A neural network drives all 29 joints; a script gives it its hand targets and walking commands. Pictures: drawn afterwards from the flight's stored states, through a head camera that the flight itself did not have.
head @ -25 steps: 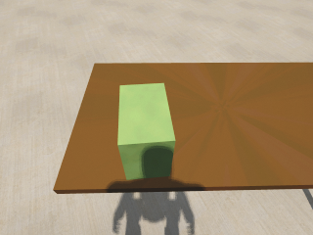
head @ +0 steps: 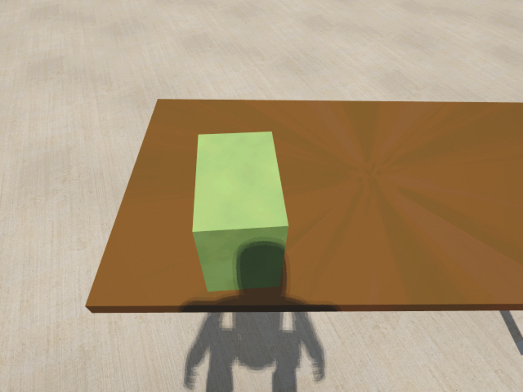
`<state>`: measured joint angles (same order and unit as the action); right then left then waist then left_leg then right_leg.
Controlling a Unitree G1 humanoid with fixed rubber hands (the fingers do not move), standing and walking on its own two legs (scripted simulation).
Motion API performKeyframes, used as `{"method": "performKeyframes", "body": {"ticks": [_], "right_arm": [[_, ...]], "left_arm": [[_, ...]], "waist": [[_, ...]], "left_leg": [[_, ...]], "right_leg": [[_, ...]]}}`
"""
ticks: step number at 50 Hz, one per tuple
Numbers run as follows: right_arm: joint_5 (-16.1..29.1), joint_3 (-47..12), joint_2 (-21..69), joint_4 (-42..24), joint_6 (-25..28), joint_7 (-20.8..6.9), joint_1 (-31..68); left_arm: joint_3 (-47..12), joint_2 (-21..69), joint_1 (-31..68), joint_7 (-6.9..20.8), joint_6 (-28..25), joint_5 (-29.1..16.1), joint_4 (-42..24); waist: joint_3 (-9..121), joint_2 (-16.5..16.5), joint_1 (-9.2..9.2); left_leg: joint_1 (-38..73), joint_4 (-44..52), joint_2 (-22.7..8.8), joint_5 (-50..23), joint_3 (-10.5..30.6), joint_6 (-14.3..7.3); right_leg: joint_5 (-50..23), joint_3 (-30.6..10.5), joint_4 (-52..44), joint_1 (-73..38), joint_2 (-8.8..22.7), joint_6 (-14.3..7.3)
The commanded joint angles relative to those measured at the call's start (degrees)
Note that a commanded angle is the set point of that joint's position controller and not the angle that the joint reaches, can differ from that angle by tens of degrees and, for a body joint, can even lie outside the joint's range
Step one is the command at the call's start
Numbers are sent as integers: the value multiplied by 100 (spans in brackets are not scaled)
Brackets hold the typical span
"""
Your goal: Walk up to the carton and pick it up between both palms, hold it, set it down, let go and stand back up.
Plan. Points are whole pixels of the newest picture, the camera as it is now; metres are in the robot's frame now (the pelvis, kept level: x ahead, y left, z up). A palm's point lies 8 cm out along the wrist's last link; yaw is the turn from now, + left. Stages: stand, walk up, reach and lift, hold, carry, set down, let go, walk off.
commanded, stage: walk up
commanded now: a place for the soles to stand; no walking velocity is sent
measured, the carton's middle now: (239, 211) +0.49 +0.05 -0.09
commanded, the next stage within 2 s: reach and lift in 0.30 s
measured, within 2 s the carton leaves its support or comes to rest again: neither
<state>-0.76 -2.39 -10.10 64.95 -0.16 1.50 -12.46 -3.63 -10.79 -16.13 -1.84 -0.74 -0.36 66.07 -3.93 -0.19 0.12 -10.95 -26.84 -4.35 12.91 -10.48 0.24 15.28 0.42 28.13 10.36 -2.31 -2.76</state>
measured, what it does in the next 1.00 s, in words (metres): stands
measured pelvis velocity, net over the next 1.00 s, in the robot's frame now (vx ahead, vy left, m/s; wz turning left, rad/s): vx -0.02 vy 0.01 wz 0.04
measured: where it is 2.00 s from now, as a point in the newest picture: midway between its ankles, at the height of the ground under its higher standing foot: outside the picture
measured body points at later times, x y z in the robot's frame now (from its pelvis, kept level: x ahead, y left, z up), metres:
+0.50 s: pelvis -0.03 +0.00 -0.04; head +0.04 +0.02 +0.40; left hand +0.10 +0.26 -0.18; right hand +0.10 -0.23 -0.18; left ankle +0.02 +0.12 -0.74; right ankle +0.00 -0.09 -0.74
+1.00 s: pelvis -0.02 +0.01 -0.03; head +0.06 +0.01 +0.42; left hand +0.13 +0.24 -0.14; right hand +0.13 -0.20 -0.15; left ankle +0.02 +0.12 -0.74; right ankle +0.00 -0.09 -0.74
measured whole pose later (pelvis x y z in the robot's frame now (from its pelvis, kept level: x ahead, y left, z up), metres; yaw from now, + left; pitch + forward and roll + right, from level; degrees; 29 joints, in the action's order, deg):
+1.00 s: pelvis -0.02 +0.01 -0.03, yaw +2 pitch +4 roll +0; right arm 1.4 3.4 -6.8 38.5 -5.0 -3.0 -7.4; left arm 0.4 -11.4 -7.0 -1.4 28.2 -0.7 23.8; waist -6.1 0.9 -0.4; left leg -27.8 -42.1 -4.3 17.7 -7.5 -0.4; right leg 20.5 3.1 42.7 25.9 -1.0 -2.5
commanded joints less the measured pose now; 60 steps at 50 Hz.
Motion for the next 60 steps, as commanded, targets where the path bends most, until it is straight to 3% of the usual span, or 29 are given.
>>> {"method": "performKeyframes", "body": {"ticks": [1, 15, 16, 17, 18, 20, 21, 23, 24, 26, 27, 30, 33, 38, 43, 50, 52, 55, 60], "right_arm": [[0, 101, -691, -135, 58, 31, -387], [-6, 111, -736, -150, 81, 17, -470], [-478, 726, -564, -1149, 198, -281, 4086], [-717, 1365, -833, -1230, -112, -479, 3346], [-803, 1421, -941, -1666, -381, -584, 3169], [-437, 1272, -718, -2332, -963, -651, 2601], [-57, 1030, -566, -2524, -1184, -630, 2430], [465, 572, -601, -2373, -1564, -577, 1844], [723, 384, -697, -2366, -1687, -536, 1558], [1166, 135, -989, -2148, -1820, -433, 1034], [1254, 87, -1118, -2071, -1864, -368, 855], [1355, 71, -1283, -2323, -1894, -177, 803], [1160, 132, -1160, -2805, -1784, -136, 1095], [575, 422, -751, -3300, -1237, -424, 1463], [136, 872, -512, -3649, -514, -557, 1362], [384, 463, -102, -3377, 323, -239, 859], [449, 318, -81, -3189, 566, -148, 643], [450, 192, -102, -2940, 909, -83, 458], [350, 257, -124, -2675, 1190, -100, 455]], "left_arm": [[152, -839, -458, -39, -43, -3, -145], [178, -814, -467, -20, -44, 0, -220], [436, -1493, 4790, 98, 1100, -161, -2016], [499, -1608, 4054, -51, 1876, -347, -2237], [498, -1699, 3966, -93, 2400, -302, -2709], [447, -1370, 3232, -14, 3279, -484, -3251], [552, -1237, 3121, 85, 3617, -379, -3648], [674, -1067, 2777, 266, 4125, -23, -4136], [735, -960, 2396, 319, 4320, 135, -4305], [848, -746, 1513, 439, 4628, 304, -4510], [933, -683, 1184, 522, 4752, 386, -4628], [998, -543, 679, 679, 5006, 563, -5081], [882, -536, 691, 608, 4912, 647, -5498], [586, -446, 1738, 190, 4027, 529, -5398], [500, -485, 2286, -40, 3001, 47, -5574], [715, -751, 1455, 114, 2020, -40, -4927], [797, -794, 1224, 172, 1781, -6, -4656], [867, -765, 1011, 233, 1488, 71, -4311], [792, -598, 1061, 219, 1157, 156, -3941]], "waist": [[-155, 102, -32], [-153, 10, -13], [155, 255, -177], [70, 402, -175], [443, 664, -250], [1373, 748, 19], [1979, 549, 90], [2627, 10, 113], [2688, -179, 48], [2891, -565, -189], [2717, -567, -259], [1669, -280, -275], [682, -152, -206], [275, -207, -106], [1511, -102, -214], [2638, 142, -69], [2614, 151, -47], [2307, 100, -12], [1304, -8, 30]], "left_leg": [[311, 498, -516, -7, 673, -234], [272, 595, -563, 72, 732, -269], [-1798, -666, -73, 850, 567, 60], [-2181, -891, 98, 1523, 278, 51], [-2048, -1129, 158, 1505, 256, 31], [-1043, -1595, 174, 718, 492, 128], [-985, -1699, 159, 370, 366, 226], [-775, -1829, 112, 271, 282, 286], [-386, -1807, 78, -72, 377, 310], [461, -1760, 71, -1513, 656, 478], [702, -1667, 86, -1810, 707, 543], [860, -1082, 169, -1245, 629, 563], [601, -718, 224, -499, 583, 441], [275, -513, 9, 436, 773, 187], [346, -845, -121, 123, 826, 111], [84, -1279, 250, -1083, 630, 41], [133, -1161, 326, -1319, 641, 52], [434, -912, 400, -1574, 645, 82], [922, -338, 398, -1319, 665, 55]], "right_leg": [[-500, -896, -923, 782, 831, 26], [-226, -854, -849, 819, 761, 3], [1996, 38, 432, 1488, 523, -188], [2519, -93, 534, 1489, 624, -148], [2431, -191, 557, 1406, 653, -147], [1134, -546, 532, 1697, 825, -113], [173, -518, 695, 1593, 825, 6], [-201, -391, 916, 1535, 754, -10], [-679, -220, 1001, 1599, 645, -64], [-1998, 160, 1196, 1507, 330, -83], [-2070, 241, 1062, 1432, 234, -53], [-1309, 377, 396, 1538, 88, -8], [-294, 372, 10, 1844, 68, 24], [648, 343, -22, 2347, 142, 14], [151, 145, 279, 2391, 284, -43], [-2279, -89, 710, 1320, 340, 232], [-2641, -85, 607, 1068, 334, 284], [-2522, -35, 292, 976, 296, 300], [-772, 101, -529, 1485, 207, 181]]}}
